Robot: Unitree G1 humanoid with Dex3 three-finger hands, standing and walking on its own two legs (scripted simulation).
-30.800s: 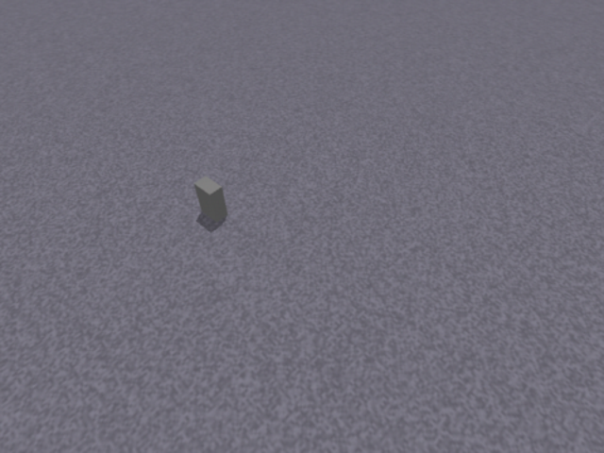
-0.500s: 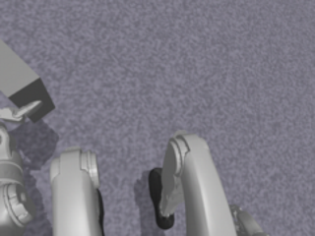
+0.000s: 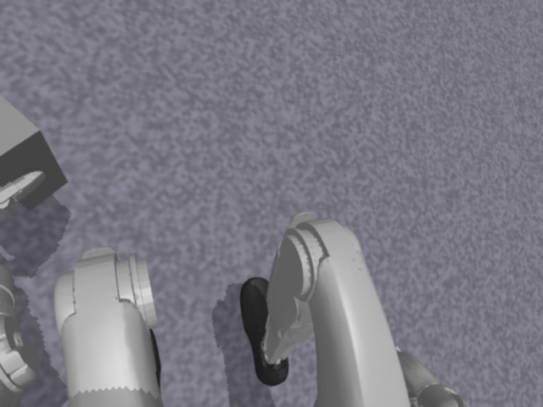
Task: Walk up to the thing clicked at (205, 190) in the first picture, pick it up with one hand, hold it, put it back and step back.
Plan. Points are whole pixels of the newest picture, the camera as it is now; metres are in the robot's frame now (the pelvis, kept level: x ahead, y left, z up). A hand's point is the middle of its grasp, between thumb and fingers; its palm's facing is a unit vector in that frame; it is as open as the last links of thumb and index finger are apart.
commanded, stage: lower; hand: left
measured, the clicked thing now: (0, 147) +0.47 +0.28 -0.14
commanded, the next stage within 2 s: loosen in 0.90 s
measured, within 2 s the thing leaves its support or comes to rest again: rests again in 0.80 s
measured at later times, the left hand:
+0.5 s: hand out of the picture +0.45 +0.29 -0.18, palm faces +0.43 -0.90 -0.06, open 13.3 cm
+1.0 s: hand (11, 171) +0.46 +0.29 -0.21, palm faces +0.41 -0.91 -0.05, open 13.3 cm
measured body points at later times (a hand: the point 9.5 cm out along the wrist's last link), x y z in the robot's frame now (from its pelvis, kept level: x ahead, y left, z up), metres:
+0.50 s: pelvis -0.01 +0.01 -0.02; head +0.25 +0.14 +0.32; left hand +0.43 +0.34 -0.17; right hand +0.10 -0.27 -0.08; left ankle +0.08 +0.12 -0.28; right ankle +0.13 -0.11 -0.28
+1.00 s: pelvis -0.01 +0.01 -0.02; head +0.26 +0.16 +0.30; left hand +0.43 +0.33 -0.20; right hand +0.11 -0.26 -0.07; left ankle +0.08 +0.12 -0.28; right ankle +0.13 -0.11 -0.28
